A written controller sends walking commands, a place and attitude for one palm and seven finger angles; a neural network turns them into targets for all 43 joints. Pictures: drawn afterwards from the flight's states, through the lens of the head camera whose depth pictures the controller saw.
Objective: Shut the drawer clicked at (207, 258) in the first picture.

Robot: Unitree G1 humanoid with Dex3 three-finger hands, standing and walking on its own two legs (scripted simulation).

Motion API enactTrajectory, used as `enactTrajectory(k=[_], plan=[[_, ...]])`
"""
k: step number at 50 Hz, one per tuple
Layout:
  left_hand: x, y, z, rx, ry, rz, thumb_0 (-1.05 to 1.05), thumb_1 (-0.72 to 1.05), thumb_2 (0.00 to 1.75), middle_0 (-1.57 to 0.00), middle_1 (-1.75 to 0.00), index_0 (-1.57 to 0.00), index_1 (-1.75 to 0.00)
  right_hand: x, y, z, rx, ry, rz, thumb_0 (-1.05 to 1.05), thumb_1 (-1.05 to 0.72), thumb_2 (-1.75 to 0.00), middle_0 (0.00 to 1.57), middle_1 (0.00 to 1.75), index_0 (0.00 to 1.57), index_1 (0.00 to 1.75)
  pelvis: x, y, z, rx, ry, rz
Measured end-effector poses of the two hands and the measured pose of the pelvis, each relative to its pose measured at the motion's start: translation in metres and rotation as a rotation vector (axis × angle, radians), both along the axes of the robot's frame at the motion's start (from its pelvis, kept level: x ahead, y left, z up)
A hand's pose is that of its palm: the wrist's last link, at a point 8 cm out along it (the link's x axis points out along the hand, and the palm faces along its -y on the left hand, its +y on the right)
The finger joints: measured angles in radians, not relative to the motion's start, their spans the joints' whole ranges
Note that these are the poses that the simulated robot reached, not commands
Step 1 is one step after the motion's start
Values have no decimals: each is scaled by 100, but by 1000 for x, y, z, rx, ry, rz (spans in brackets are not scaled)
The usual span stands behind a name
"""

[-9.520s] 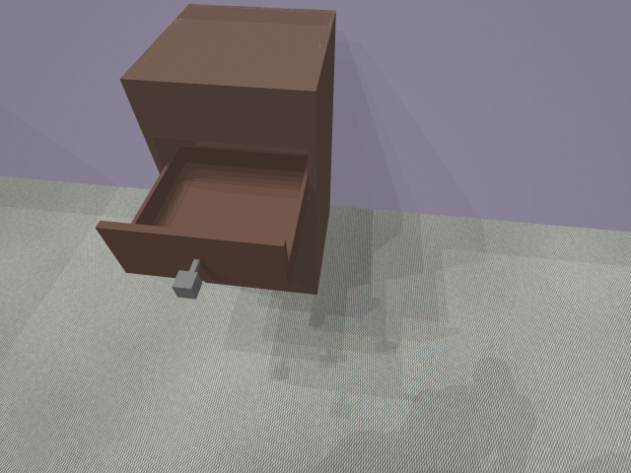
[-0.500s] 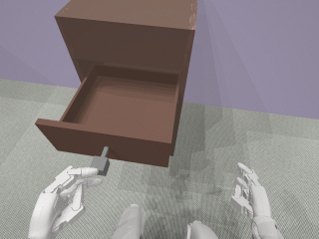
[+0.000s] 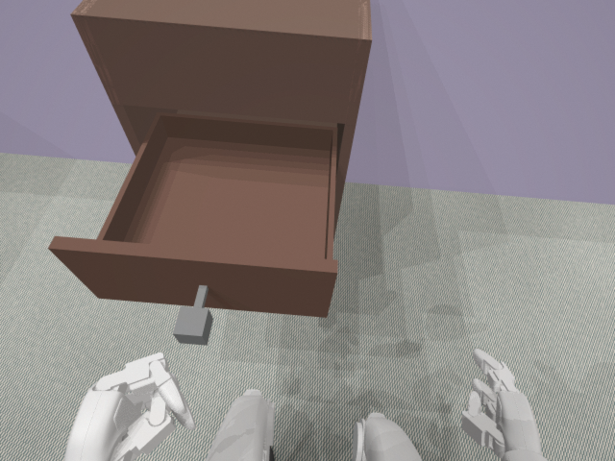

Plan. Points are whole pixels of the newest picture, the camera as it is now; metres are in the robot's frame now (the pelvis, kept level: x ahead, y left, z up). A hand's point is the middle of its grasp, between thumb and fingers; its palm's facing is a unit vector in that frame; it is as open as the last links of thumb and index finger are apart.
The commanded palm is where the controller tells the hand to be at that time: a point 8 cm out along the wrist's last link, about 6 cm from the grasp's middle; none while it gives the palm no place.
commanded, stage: raise the hand and make a fist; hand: left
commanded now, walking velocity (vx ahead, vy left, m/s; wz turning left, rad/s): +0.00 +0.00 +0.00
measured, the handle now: (197, 312) +0.32 +0.19 -0.06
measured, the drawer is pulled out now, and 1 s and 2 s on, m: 0.30 0.30 0.30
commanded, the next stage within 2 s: bring the fist close to the handle in 0.82 s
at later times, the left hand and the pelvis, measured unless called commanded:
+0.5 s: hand (158, 441) +0.15 +0.17 +0.04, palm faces +0.00 -1.00 -0.01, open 3.2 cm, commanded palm +0.11 +0.22 +0.04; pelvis +0.00 +0.01 -0.01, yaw +0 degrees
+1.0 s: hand (170, 442) +0.15 +0.15 +0.04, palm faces -0.01 -1.00 -0.02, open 3.3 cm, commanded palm +0.12 +0.21 +0.03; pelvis +0.00 +0.00 -0.01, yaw +0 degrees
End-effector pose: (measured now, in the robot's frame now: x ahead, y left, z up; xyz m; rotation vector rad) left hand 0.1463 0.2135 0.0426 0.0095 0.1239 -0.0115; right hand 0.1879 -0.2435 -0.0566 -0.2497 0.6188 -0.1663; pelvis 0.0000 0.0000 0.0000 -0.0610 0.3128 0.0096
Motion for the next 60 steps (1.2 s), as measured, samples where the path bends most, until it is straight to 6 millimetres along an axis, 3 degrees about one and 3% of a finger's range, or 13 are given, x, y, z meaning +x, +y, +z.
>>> enactTrajectory(k=[8,16,37,49,60], plan=[[-3,3,3,-3,-20,15,1,90,90,-127,-146,-127,-146,42,41,10,46,-85,111,2,-90,-90,20,30,21,30,0,7,-6,-15,4,10],[-12,3,3,-15,21,12,1,90,90,-137,-156,-136,-156,48,64,11,85,-75,152,1,-90,-90,21,30,21,30,3,10,-5,-23,6,13],[-15,1,2,14,29,4,1,90,90,-140,-160,-140,-160,20,31,-9,61,7,48,2,-90,-90,20,30,21,30,3,6,-13,-20,25,5],[-19,-5,2,14,17,9,1,90,90,-140,-160,-140,-160,29,28,-6,65,-29,66,2,-90,-90,20,30,21,30,4,-1,-13,-17,23,10],[1,-5,-24,24,0,0,1,90,90,-140,-160,-140,-160,33,21,-22,48,-13,77,1,-90,-90,20,30,21,30,4,-7,-27,-15,52,4]])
